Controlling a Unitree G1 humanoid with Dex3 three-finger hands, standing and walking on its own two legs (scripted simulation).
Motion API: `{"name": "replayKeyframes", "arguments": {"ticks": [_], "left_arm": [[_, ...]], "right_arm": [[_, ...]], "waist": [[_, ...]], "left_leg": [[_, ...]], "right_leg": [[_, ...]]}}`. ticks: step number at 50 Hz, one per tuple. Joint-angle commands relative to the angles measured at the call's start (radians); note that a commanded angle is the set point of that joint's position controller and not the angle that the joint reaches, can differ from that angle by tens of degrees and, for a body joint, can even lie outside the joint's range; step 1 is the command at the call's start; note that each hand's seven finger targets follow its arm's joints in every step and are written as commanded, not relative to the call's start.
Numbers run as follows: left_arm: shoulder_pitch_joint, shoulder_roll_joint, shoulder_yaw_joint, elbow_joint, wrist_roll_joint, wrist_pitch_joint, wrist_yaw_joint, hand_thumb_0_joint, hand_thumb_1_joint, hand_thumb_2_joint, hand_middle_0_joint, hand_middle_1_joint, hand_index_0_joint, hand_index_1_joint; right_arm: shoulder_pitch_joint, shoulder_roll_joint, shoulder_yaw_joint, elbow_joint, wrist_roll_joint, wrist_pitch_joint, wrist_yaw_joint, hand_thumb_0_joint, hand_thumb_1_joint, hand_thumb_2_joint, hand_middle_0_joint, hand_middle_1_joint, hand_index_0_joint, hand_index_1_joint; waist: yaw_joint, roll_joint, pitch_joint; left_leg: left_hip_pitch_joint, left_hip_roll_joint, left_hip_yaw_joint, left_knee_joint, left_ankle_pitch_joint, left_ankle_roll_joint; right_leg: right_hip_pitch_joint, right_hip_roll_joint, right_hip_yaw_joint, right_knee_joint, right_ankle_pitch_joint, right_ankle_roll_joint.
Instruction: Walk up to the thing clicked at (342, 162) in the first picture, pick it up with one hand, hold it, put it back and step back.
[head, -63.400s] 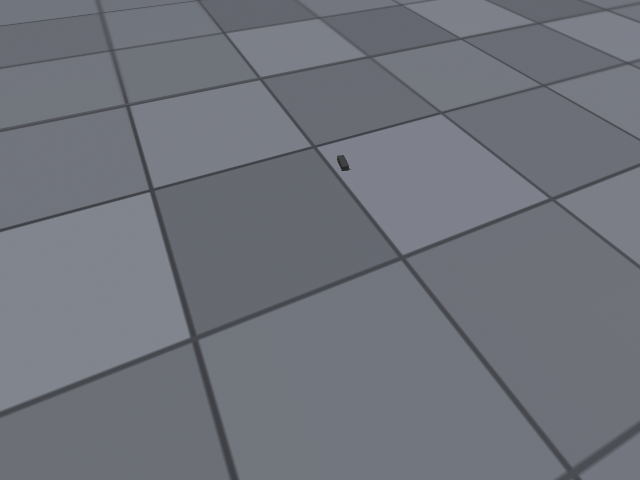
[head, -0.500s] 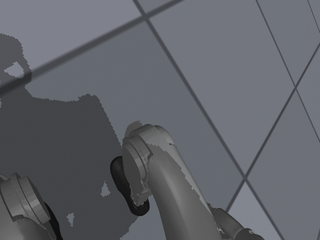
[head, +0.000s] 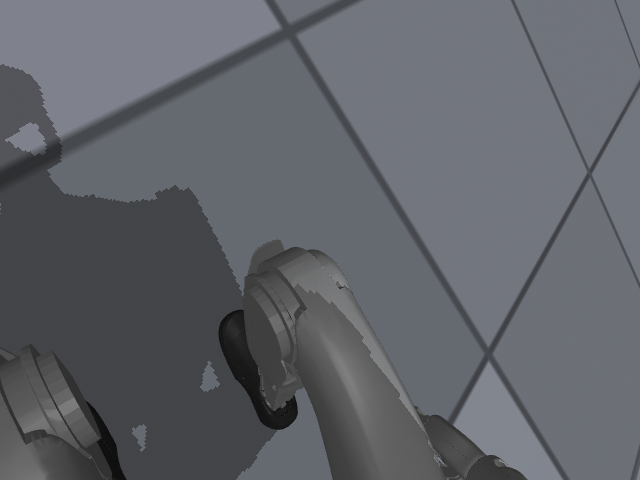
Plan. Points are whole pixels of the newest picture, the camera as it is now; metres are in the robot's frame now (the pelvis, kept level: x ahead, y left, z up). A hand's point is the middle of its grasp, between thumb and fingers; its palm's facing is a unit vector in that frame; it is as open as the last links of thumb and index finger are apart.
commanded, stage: open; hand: left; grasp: from above
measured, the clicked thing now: out of the picture +0.47 +0.33 -0.30
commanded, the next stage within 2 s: withdraw in 0.04 s
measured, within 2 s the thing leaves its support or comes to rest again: neither
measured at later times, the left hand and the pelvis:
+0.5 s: hand out of the picture +0.50 +0.35 -0.17, palm faces -0.26 -0.09 -0.96, open 13.0 cm; pelvis +0.01 +0.00 +0.01, yaw +1 degrees
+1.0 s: hand out of the picture +0.44 +0.32 -0.14, palm faces -0.46 -0.11 -0.88, open 13.3 cm; pelvis -0.01 -0.01 +0.02, yaw +7 degrees
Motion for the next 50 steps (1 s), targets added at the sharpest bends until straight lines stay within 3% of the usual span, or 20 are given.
{"name": "replayKeyframes", "arguments": {"ticks": [1,9,12,13,15,16,18,20,22,24,26,28,30,33,34,35,38,42,46,50], "left_arm": [[-0.266,0.232,0.024,-0.127,0.001,0.006,0.054,0.000,-0.319,0.821,-0.219,-0.844,-0.225,-0.836],[-0.259,0.214,0.014,-0.103,-0.016,0.031,0.043,0.000,-0.326,0.832,-0.227,-0.829,-0.234,-0.820],[-0.314,0.263,0.060,-0.208,-0.022,0.038,0.044,0.000,-0.316,0.821,-0.240,-0.817,-0.246,-0.809],[-0.339,0.230,0.033,-0.241,-0.019,0.044,0.038,0.000,-0.315,0.818,-0.247,-0.803,-0.250,-0.798],[-0.312,0.226,0.046,-0.271,-0.025,0.060,0.039,0.000,-0.323,0.826,-0.236,-0.811,-0.239,-0.805],[-0.313,0.232,0.062,-0.314,-0.028,0.067,0.035,0.000,-0.309,0.812,-0.242,-0.801,-0.248,-0.793],[-0.255,0.243,0.101,-0.385,-0.043,0.094,0.019,0.000,-0.322,0.821,-0.241,-0.798,-0.242,-0.794],[-0.237,0.187,0.086,-0.511,-0.066,0.125,-0.016,0.000,-0.334,0.831,-0.226,-0.802,-0.227,-0.799],[-0.188,0.102,0.050,-0.500,-0.091,0.161,-0.066,0.000,-0.359,0.851,-0.210,-0.816,-0.208,-0.816],[-0.141,0.059,0.033,-0.493,-0.095,0.198,-0.125,0.000,-0.370,0.863,-0.189,-0.841,-0.191,-0.837],[-0.117,0.017,0.017,-0.479,-0.117,0.221,-0.189,0.000,-0.364,0.862,-0.198,-0.836,-0.198,-0.834],[-0.114,-0.104,-0.047,-0.504,-0.164,0.233,-0.261,0.000,-0.367,0.871,-0.192,-0.853,-0.193,-0.850],[-0.133,-0.161,-0.093,-0.549,-0.194,0.231,-0.333,0.000,-0.392,0.896,-0.185,-0.867,-0.180,-0.872],[-0.167,-0.199,-0.114,-0.593,-0.219,0.206,-0.412,0.000,-0.380,0.905,-0.182,-0.873,-0.177,-0.878],[-0.165,-0.189,-0.117,-0.594,-0.214,0.194,-0.425,0.000,-0.375,0.901,-0.195,-0.866,-0.188,-0.874],[-0.197,-0.207,-0.121,-0.596,-0.211,0.181,-0.436,0.000,-0.363,0.893,-0.199,-0.859,-0.193,-0.864],[-0.221,-0.167,-0.106,-0.571,-0.162,0.134,-0.428,0.000,-0.365,0.895,-0.200,-0.859,-0.194,-0.865],[-0.265,-0.051,-0.030,-0.536,-0.092,0.074,-0.345,0.000,-0.381,0.906,-0.181,-0.872,-0.176,-0.876],[-0.348,-0.011,-0.015,-0.459,-0.020,0.045,-0.254,0.000,-0.397,0.910,-0.161,-0.887,-0.162,-0.885],[-0.433,0.023,-0.006,-0.389,-0.009,0.045,-0.185,0.000,-0.416,0.915,-0.149,-0.896,-0.151,-0.892]], "right_arm": [[0.188,-0.333,-0.096,0.029,0.003,-0.001,-0.008,0.000,-0.889,-0.898,0.201,0.301,0.201,0.301],[0.196,-0.344,-0.112,0.025,0.005,-0.009,-0.004,0.000,-0.899,-0.898,0.201,0.300,0.200,0.300],[0.211,-0.346,-0.123,0.024,0.006,-0.004,-0.004,0.000,-0.898,-0.898,0.201,0.300,0.200,0.300],[0.203,-0.336,-0.123,0.014,0.011,-0.008,0.000,0.000,-0.900,-0.900,0.200,0.300,0.200,0.300],[0.212,-0.335,-0.136,0.027,0.011,-0.008,0.003,0.000,-0.899,-0.899,0.200,0.300,0.200,0.300],[0.229,-0.329,-0.147,0.031,0.013,-0.007,0.008,0.000,-0.898,-0.899,0.200,0.300,0.200,0.300],[0.238,-0.315,-0.177,0.042,0.023,0.002,0.015,0.000,-0.900,-0.901,0.201,0.300,0.200,0.300],[0.223,-0.293,-0.196,0.025,0.040,0.016,0.029,0.000,-0.896,-0.899,0.200,0.300,0.200,0.300],[0.220,-0.276,-0.226,0.040,0.064,0.038,0.042,0.000,-0.898,-0.900,0.200,0.300,0.200,0.300],[0.244,-0.270,-0.252,0.047,0.084,0.066,0.047,0.000,-0.895,-0.898,0.200,0.300,0.200,0.300],[0.262,-0.265,-0.279,0.038,0.105,0.093,0.047,0.000,-0.897,-0.899,0.200,0.300,0.200,0.300],[0.279,-0.255,-0.297,0.029,0.121,0.120,0.043,0.000,-0.895,-0.899,0.200,0.300,0.200,0.300],[0.285,-0.250,-0.314,0.021,0.136,0.147,0.028,0.000,-0.897,-0.901,0.200,0.300,0.200,0.300],[0.291,-0.254,-0.334,0.010,0.150,0.176,-0.009,0.000,-0.890,-0.899,0.200,0.300,0.200,0.300],[0.284,-0.244,-0.335,0.006,0.154,0.186,-0.023,0.000,-0.891,-0.899,0.200,0.300,0.200,0.300],[0.287,-0.247,-0.338,0.003,0.157,0.191,-0.035,0.000,-0.890,-0.899,0.200,0.300,0.200,0.300],[0.273,-0.225,-0.322,0.001,0.153,0.206,-0.073,0.000,-0.888,-0.898,0.200,0.300,0.200,0.300],[0.238,-0.203,-0.293,0.010,0.141,0.213,-0.105,0.000,-0.887,-0.896,0.200,0.300,0.200,0.300],[0.228,-0.180,-0.275,0.027,0.125,0.205,-0.110,0.000,-0.886,-0.894,0.200,0.300,0.200,0.300],[0.244,-0.203,-0.268,0.044,0.106,0.187,-0.118,0.000,-0.888,-0.895,0.200,0.300,0.200,0.300]], "waist": [[-0.057,0.607,-0.648],[-0.066,0.591,-0.635],[-0.047,0.651,-0.724],[-0.047,0.681,-0.733],[-0.038,0.686,-0.773],[-0.027,0.715,-0.802],[0.033,0.776,-0.899],[0.080,0.826,-1.007],[0.090,0.800,-0.968],[0.103,0.719,-0.944],[0.104,0.603,-0.900],[0.085,0.502,-0.830],[0.082,0.445,-0.819],[0.070,0.352,-0.781],[0.083,0.352,-0.778],[0.074,0.329,-0.777],[0.088,0.312,-0.769],[0.129,0.389,-0.789],[0.104,0.466,-0.819],[0.073,0.506,-0.865]], "left_leg": [[0.508,0.043,0.083,-0.270,0.207,-0.005],[0.487,0.040,0.096,-0.263,0.205,0.001],[0.545,0.041,0.096,-0.273,0.236,-0.005],[0.557,0.041,0.101,-0.265,0.249,-0.005],[0.581,0.039,0.109,-0.266,0.281,-0.006],[0.597,0.036,0.115,-0.265,0.297,-0.008],[0.644,0.034,0.126,-0.291,0.334,-0.014],[0.689,0.027,0.136,-0.302,0.407,-0.015],[0.638,0.022,0.152,-0.305,0.388,-0.007],[0.557,0.016,0.170,-0.308,0.357,0.005],[0.458,0.009,0.180,-0.333,0.276,0.021],[0.419,0.002,0.180,-0.368,0.214,0.029],[0.411,-0.004,0.173,-0.404,0.173,0.029],[0.413,-0.020,0.168,-0.429,0.131,0.028],[0.413,-0.021,0.173,-0.429,0.124,0.026],[0.417,-0.028,0.164,-0.429,0.107,0.024],[0.409,-0.035,0.183,-0.406,0.110,0.027],[0.410,-0.042,0.211,-0.385,0.108,0.023],[0.440,-0.038,0.213,-0.385,0.087,0.021],[0.466,-0.029,0.207,-0.359,0.110,0.021]], "right_leg": [[0.339,0.031,-0.107,-0.190,0.262,-0.076],[0.347,0.033,-0.096,-0.199,0.264,-0.075],[0.375,0.027,-0.095,-0.199,0.289,-0.078],[0.362,0.026,-0.091,-0.192,0.300,-0.080],[0.389,0.032,-0.090,-0.203,0.334,-0.077],[0.391,0.027,-0.086,-0.198,0.345,-0.079],[0.407,0.027,-0.075,-0.202,0.359,-0.088],[0.401,0.024,-0.068,-0.198,0.398,-0.092],[0.344,0.027,-0.051,-0.205,0.376,-0.095],[0.350,0.032,-0.032,-0.219,0.369,-0.091],[0.375,0.029,-0.012,-0.259,0.316,-0.087],[0.377,0.024,-0.006,-0.304,0.254,-0.089],[0.395,0.025,0.002,-0.324,0.196,-0.098],[0.374,0.006,0.005,-0.361,0.145,-0.104],[0.375,0.006,0.014,-0.365,0.131,-0.106],[0.348,0.000,0.014,-0.364,0.110,-0.109],[0.346,-0.002,0.029,-0.376,0.094,-0.111],[0.315,-0.008,0.055,-0.344,0.066,-0.113],[0.283,-0.005,0.066,-0.304,0.046,-0.109],[0.276,-0.009,0.058,-0.289,0.074,-0.103]]}}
